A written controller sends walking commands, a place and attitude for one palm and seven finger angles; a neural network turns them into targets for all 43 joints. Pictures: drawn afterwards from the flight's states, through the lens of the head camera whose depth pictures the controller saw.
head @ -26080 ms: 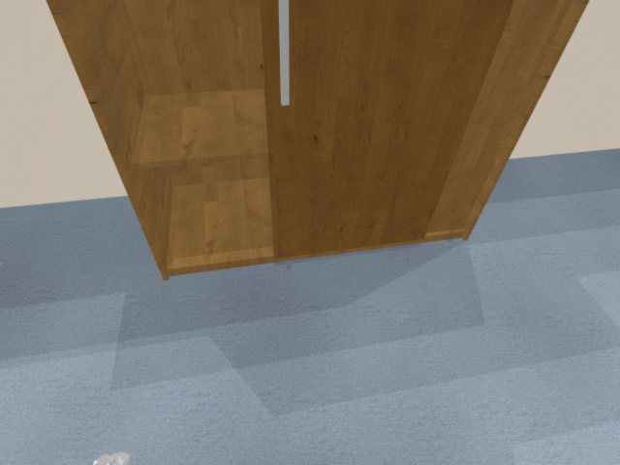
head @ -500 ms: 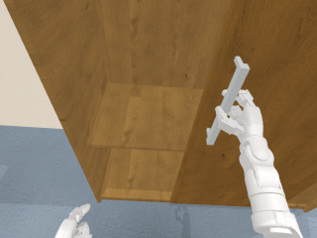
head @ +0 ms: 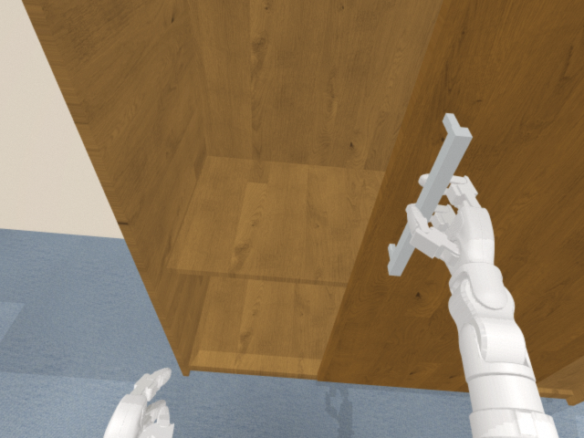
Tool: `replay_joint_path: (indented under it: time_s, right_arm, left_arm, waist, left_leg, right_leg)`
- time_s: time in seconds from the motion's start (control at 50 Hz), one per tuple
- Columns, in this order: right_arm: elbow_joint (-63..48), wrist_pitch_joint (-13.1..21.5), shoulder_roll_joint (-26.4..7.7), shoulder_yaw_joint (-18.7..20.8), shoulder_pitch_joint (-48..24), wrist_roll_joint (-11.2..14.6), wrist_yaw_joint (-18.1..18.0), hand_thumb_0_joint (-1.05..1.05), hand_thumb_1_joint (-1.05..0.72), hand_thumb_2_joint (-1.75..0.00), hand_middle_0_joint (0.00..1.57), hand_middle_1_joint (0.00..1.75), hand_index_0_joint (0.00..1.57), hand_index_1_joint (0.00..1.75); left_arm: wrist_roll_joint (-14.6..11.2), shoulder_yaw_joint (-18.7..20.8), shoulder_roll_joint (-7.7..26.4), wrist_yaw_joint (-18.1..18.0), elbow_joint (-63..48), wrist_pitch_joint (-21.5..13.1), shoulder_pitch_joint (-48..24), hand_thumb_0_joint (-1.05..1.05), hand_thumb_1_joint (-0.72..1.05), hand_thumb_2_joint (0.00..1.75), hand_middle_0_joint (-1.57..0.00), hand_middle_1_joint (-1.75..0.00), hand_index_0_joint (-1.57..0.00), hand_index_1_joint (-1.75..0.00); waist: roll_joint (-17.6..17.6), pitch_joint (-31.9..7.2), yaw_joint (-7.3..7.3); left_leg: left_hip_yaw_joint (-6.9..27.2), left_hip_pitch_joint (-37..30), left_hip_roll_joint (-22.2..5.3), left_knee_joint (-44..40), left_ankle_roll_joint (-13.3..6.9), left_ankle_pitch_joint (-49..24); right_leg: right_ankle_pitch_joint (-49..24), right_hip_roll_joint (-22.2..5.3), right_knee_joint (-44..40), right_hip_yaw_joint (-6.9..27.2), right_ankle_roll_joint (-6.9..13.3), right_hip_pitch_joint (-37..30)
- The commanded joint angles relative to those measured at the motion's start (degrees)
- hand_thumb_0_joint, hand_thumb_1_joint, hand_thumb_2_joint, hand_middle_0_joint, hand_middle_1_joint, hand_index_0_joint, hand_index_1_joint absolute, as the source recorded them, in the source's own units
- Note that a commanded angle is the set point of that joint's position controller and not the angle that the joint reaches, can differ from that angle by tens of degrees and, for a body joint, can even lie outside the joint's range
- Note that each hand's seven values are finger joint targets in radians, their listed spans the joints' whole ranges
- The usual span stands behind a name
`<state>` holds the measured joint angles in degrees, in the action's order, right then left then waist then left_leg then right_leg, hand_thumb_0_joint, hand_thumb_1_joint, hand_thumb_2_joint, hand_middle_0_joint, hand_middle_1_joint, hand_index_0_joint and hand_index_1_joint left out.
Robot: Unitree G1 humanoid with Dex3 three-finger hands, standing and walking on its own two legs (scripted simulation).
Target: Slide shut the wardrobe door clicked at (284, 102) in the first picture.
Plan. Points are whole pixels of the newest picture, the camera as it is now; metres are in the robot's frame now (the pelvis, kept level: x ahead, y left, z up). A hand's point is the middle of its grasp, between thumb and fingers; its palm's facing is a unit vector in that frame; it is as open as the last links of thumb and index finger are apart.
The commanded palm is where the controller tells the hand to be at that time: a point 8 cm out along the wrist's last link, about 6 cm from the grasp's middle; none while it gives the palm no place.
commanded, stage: grip the handle and tug to test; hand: right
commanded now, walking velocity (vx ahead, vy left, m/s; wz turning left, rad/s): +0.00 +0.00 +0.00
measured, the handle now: (418, 205) +0.43 -0.14 +0.12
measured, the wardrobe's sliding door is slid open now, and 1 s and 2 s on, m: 0.42 0.41 0.38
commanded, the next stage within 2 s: tug the door sideways, standing still in 0.10 s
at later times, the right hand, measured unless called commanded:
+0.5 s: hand (420, 230) +0.36 -0.13 +0.14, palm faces +0.05 +1.00 -0.02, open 7.1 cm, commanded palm +0.34 -0.15 +0.13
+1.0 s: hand (404, 231) +0.36 -0.11 +0.14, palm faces +0.05 +1.00 -0.05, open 7.2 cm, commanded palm +0.34 -0.10 +0.13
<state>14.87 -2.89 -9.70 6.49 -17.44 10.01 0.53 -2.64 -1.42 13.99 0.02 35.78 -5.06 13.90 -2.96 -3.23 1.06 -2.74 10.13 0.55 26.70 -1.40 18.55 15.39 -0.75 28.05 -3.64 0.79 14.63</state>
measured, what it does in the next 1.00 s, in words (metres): stands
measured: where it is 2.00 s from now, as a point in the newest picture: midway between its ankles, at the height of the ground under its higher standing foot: outside the picture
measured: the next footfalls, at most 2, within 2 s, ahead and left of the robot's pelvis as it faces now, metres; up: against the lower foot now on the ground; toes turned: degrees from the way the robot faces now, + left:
left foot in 1.96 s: +0.08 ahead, +0.28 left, +0.00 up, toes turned +3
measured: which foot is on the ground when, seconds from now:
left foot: down 0.00-1.00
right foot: down 0.00-1.00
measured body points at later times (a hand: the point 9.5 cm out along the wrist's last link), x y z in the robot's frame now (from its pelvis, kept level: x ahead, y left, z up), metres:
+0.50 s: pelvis +0.02 -0.01 +0.00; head +0.03 +0.02 +0.45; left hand +0.21 +0.22 -0.10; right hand +0.35 -0.18 +0.14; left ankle -0.05 +0.10 -0.73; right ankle -0.01 -0.11 -0.74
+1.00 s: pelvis -0.01 -0.01 -0.01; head +0.01 +0.01 +0.44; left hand +0.17 +0.20 -0.11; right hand +0.35 -0.16 +0.14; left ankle -0.05 +0.10 -0.74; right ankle -0.01 -0.11 -0.74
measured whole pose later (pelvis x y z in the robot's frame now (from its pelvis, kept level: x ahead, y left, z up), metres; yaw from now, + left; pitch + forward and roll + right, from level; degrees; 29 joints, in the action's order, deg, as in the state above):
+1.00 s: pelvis -0.01 -0.01 -0.01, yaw -4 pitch +2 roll +0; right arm 16.8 -3.3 -4.6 -3.7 -24.3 7.4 -6.2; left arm -1.8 -1.0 12.9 1.6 37.9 -4.9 12.6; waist -3.7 -1.7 -1.3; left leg -5.4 12.0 -1.0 29.9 -0.6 20.2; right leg 15.9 1.5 32.1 0.6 1.5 18.6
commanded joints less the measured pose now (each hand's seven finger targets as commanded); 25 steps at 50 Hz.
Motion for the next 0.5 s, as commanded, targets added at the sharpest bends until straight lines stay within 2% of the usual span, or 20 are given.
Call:
replay_joint_path:
  time_s: [0.0,0.06,0.12,0.16,0.18,0.2,0.22,0.28,0.3,0.38,0.42,0.44,0.48]
  right_arm:
    - [-21.7,5.1,-4.8,-2.4,-8.1,1.0,4.0,0.0,-0.9,-0.9,0.45,1.4,0.45,1.4]
    - [-25.0,4.2,-4.3,-2.0,-3.5,1.4,4.1,0.0,-0.9,-0.9,0.45,1.4,0.45,1.4]
    - [-28.3,3.3,-6.6,0.1,-1.9,1.5,3.9,0.0,-0.9,-0.9,0.45,1.4,0.45,1.4]
    - [-30.8,2.6,-6.5,0.3,1.5,1.5,4.0,0.0,-0.9,-0.9,0.45,1.4,0.45,1.4]
    - [-31.7,2.0,-5.0,-1.0,2.1,1.5,4.1,0.0,-0.9,-0.9,0.45,1.4,0.45,1.4]
    - [-31.3,1.9,-5.8,-1.1,-1.2,1.3,3.6,0.0,-0.9,-0.9,0.45,1.4,0.45,1.4]
    - [-30.4,1.5,-5.4,-1.7,-4.4,1.1,3.4,0.0,-0.9,-0.9,0.45,1.4,0.45,1.4]
    - [-26.3,0.8,-4.5,-2.8,-14.1,0.5,1.8,0.0,-0.9,-0.9,0.45,1.4,0.45,1.4]
    - [-26.2,0.7,-3.5,-4.2,-15.8,0.2,1.4,0.0,-0.9,-0.9,0.45,1.4,0.45,1.4]
    - [-26.6,-0.3,-0.5,-7.2,-15.0,-0.5,1.0,0.0,-0.9,-0.9,0.45,1.4,0.45,1.4]
    - [-27.3,-0.1,1.2,-9.4,-16.5,-0.8,0.7,0.0,-0.9,-0.9,0.45,1.4,0.45,1.4]
    - [-25.6,-0.2,2.6,-10.6,-16.1,-0.8,0.7,0.0,-0.9,-0.9,0.45,1.4,0.45,1.4]
    - [-25.3,0.4,4.7,-12.9,-17.9,-1.1,0.4,0.0,-0.9,-0.9,0.45,1.4,0.45,1.4]
  left_arm:
    - [-0.1,2.3,6.2,0.0,-10.2,-2.7,-7.0,0.0,0.9,0.9,-0.2,-0.3,-0.2,-0.3]
    - [-0.1,2.3,6.1,-0.1,-11.2,-2.5,-7.5,0.0,0.9,0.9,-0.2,-0.3,-0.2,-0.3]
    - [0.0,2.2,6.2,-0.3,-11.3,-2.1,-7.7,0.0,0.9,0.9,-0.2,-0.3,-0.2,-0.3]
    - [0.0,2.2,5.9,-0.2,-11.7,-1.8,-7.9,0.0,0.9,0.9,-0.2,-0.3,-0.2,-0.3]
    - [0.0,2.0,5.6,-0.2,-11.9,-1.7,-8.1,0.0,0.9,0.9,-0.2,-0.3,-0.2,-0.3]
    - [0.0,2.1,5.9,-0.3,-11.2,-1.5,-7.9,0.0,0.9,0.9,-0.2,-0.3,-0.2,-0.3]
    - [0.0,2.1,6.0,-0.5,-10.7,-1.5,-7.9,0.0,0.9,0.9,-0.2,-0.3,-0.2,-0.3]
    - [0.1,2.4,6.2,-1.2,-8.8,-1.2,-7.2,0.0,0.9,0.9,-0.2,-0.3,-0.2,-0.3]
    - [0.1,2.5,6.2,-1.4,-8.3,-1.1,-7.1,0.0,0.9,0.9,-0.2,-0.3,-0.2,-0.3]
    - [0.4,2.6,6.0,-1.2,-8.2,-0.7,-6.1,0.0,0.9,0.9,-0.2,-0.3,-0.2,-0.3]
    - [0.7,2.8,5.9,-1.0,-8.0,-0.6,-6.0,0.0,0.9,0.9,-0.2,-0.3,-0.2,-0.3]
    - [0.6,2.8,5.8,-1.0,-8.1,-0.4,-6.3,0.0,0.9,0.9,-0.2,-0.3,-0.2,-0.3]
    - [0.6,2.7,5.6,-1.0,-8.0,-0.5,-6.9,0.0,0.9,0.9,-0.2,-0.3,-0.2,-0.3]
  waist:
    - [3.4,-17.1,-2.3]
    - [4.9,-16.8,-2.53]
    - [4.4,-17.2,-2.66]
    - [3.3,-17.8,-2.97]
    - [2.2,-17.9,-2.94]
    - [3.2,-16.7,-2.17]
    - [1.7,-15.4,-1.58]
    - [0.7,-12.8,0.46]
    - [2.0,-12.0,1.02]
    - [-0.6,-18.1,0.43]
    - [3.0,-19.1,1.08]
    - [4.2,-18.1,1.1]
    - [4.8,-17.5,1.48]
  left_leg:
    - [0.2,-3.1,-0.2,-0.4,0.5,-35.8]
    - [0.1,-4.1,-0.3,-0.2,0.9,-38.6]
    - [0.6,-6.2,-1.0,-0.1,1.3,-44.3]
    - [0.4,-6.8,-1.2,0.5,1.4,-46.4]
    - [0.3,-6.3,-1.1,0.5,1.4,-45.9]
    - [0.3,-5.9,-1.1,0.0,1.2,-45.6]
    - [0.2,-4.2,-0.8,-0.1,1.1,-42.6]
    - [-0.1,0.9,-0.1,-1.2,0.6,-34.8]
    - [0.0,0.9,-0.2,-1.3,0.6,-35.3]
    - [-0.4,0.7,-0.5,0.5,0.7,-38.2]
    - [-0.6,0.3,-0.5,0.7,0.8,-39.4]
    - [-0.7,1.0,-0.4,0.6,1.0,-37.9]
    - [-1.0,2.0,-0.3,0.4,0.8,-34.4]
  right_leg:
    - [-30.8,-0.4,0.9,3.4,1.3,-14.3]
    - [-31.7,-0.4,0.7,2.9,1.4,-14.1]
    - [-33.9,-0.3,0.9,2.2,1.6,-13.8]
    - [-36.6,-0.4,1.1,2.0,1.5,-14.3]
    - [-37.7,-0.4,1.1,2.1,1.5,-15.2]
    - [-37.4,-0.6,1.4,2.1,1.4,-14.8]
    - [-35.7,-0.6,1.1,2.3,1.3,-14.7]
    - [-32.0,-0.8,1.0,3.3,0.9,-15.9]
    - [-32.1,-0.9,1.5,3.2,1.0,-15.6]
    - [-41.3,-0.9,2.9,4.5,0.7,-19.5]
    - [-42.2,-1.1,3.3,4.9,0.9,-19.9]
    - [-40.3,-1.1,3.1,5.0,0.9,-19.5]
    - [-37.1,-1.1,2.5,5.5,0.8,-19.1]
